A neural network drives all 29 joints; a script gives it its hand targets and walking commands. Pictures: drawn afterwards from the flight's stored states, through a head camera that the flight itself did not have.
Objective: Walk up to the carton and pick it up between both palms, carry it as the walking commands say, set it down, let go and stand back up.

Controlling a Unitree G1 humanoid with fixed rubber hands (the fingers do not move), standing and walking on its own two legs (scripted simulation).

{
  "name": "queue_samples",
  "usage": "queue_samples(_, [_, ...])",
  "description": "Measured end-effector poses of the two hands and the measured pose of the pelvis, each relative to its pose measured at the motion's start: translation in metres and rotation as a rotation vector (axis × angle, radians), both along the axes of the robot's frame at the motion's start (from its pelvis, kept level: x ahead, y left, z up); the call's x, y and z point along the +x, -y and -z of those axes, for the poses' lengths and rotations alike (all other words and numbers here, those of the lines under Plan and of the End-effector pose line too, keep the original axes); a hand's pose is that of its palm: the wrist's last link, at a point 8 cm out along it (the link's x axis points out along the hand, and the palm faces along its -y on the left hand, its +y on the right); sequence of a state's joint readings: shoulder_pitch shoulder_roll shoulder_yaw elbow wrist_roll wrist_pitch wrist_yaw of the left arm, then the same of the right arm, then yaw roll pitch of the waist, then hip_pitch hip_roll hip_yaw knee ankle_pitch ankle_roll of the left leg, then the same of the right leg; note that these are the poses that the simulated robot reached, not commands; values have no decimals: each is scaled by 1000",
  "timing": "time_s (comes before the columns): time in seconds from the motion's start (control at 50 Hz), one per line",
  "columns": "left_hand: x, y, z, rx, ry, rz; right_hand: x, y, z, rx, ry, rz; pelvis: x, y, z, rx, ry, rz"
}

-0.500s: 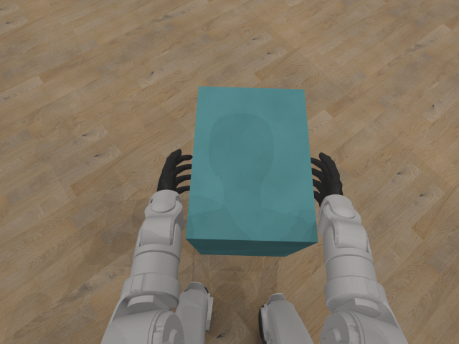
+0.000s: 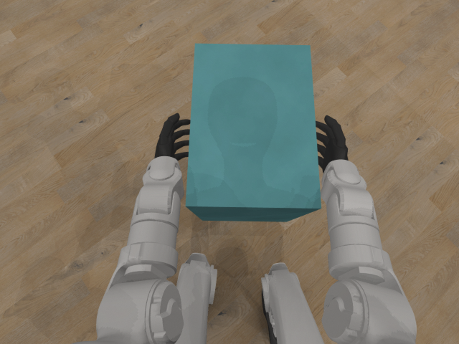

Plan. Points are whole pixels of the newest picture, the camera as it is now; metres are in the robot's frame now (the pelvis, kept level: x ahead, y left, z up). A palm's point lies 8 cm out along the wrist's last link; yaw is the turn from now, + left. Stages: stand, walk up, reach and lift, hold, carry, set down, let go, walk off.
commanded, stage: set down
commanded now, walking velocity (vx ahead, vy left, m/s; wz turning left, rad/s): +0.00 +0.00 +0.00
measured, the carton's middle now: (247, 146) +0.48 +0.00 -0.14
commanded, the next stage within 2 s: none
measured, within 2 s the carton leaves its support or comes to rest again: neither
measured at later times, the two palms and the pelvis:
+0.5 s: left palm (178, 156) +0.46 +0.14 -0.16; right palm (317, 163) +0.46 -0.15 -0.15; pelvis -0.01 +0.00 -0.07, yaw -2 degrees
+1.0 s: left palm (186, 157) +0.49 +0.13 -0.24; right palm (307, 164) +0.48 -0.16 -0.23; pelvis -0.03 +0.00 -0.13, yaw -3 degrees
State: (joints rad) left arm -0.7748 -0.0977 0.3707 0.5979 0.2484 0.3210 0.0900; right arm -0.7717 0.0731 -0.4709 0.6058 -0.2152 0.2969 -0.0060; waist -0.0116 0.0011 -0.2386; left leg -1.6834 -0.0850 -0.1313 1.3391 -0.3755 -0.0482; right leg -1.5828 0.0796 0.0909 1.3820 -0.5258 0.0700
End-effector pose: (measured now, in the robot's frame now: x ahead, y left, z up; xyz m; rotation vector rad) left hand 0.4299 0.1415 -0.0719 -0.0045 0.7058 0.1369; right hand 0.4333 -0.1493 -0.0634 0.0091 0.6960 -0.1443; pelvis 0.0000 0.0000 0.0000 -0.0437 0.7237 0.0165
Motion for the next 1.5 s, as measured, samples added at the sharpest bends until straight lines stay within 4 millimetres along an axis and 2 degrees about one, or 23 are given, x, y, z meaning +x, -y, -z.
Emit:
queue_samples(0.58, [37,4,98,5,-7,22,29,4,101,-16,-8,14,-17,-1,82,-16,-71,13])
queue_samples(1.06, [63,7,179,6,-10,34,52,7,180,-25,-14,15,-30,0,140,-17,-101,35])
queue_samples(1.24, [67,6,220,24,-29,41,59,6,221,-30,-34,0,-33,2,158,-11,-97,40])
queue_samples(1.4, [80,10,260,20,43,44,70,10,261,-23,38,17,-52,2,166,-3,163,46])
queue_samples(1.5, [84,11,291,20,2,55,70,11,294,-18,-3,26,-51,1,187,-1,133,59])
